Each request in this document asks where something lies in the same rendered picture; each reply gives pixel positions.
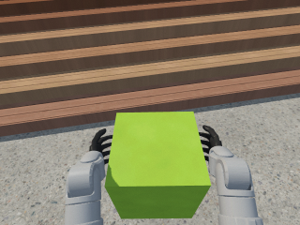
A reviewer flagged robot right forearm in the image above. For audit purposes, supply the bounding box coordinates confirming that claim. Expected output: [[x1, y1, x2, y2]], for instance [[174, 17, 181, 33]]
[[208, 145, 263, 225]]

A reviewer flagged robot left forearm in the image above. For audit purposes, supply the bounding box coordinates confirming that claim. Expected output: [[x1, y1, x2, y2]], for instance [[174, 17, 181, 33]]
[[64, 150, 106, 225]]

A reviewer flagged carton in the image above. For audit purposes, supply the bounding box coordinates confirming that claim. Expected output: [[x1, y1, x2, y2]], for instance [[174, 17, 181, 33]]
[[104, 112, 212, 219]]

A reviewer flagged left robot hand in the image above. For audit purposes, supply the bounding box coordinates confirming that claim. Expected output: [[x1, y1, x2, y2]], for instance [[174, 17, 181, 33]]
[[89, 128, 113, 164]]

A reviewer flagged right robot hand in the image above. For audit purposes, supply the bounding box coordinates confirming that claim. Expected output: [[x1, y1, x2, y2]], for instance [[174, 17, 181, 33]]
[[199, 125, 222, 161]]

